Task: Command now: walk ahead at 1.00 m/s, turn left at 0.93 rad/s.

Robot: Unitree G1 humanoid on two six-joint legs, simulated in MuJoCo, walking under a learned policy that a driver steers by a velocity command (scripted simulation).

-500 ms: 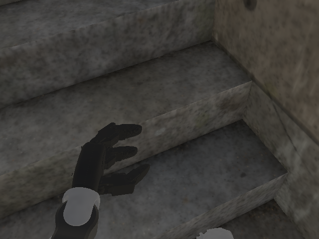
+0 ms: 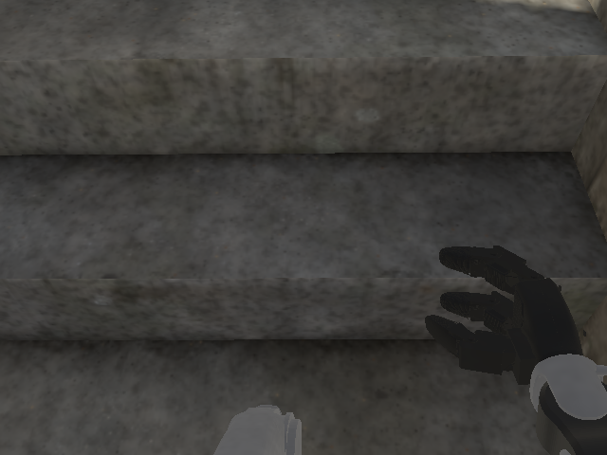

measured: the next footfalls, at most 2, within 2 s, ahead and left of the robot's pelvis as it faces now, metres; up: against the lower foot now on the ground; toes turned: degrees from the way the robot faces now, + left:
left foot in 0.04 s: +0.16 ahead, +0.04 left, +0.19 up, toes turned +2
right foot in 0.38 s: +0.40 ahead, -0.11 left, +0.38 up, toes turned +20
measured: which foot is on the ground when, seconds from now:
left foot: up 0.00-0.02, down 0.04-0.36, up 0.38-0.70, down 0.72-1.00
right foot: down 0.00-0.04, up 0.06-0.36, down 0.38-0.72, up 0.74-1.00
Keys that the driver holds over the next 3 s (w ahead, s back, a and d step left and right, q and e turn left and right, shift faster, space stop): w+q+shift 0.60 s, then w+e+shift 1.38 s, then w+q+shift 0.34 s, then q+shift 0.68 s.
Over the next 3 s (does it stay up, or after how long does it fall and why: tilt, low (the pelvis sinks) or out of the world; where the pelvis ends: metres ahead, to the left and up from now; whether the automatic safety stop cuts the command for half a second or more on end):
stays up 2.01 0.09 1.12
